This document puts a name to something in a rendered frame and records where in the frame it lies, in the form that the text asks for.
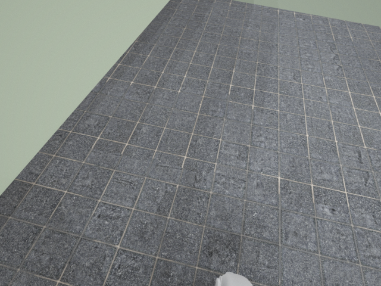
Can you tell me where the right robot thigh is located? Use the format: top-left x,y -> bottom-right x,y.
216,273 -> 253,286

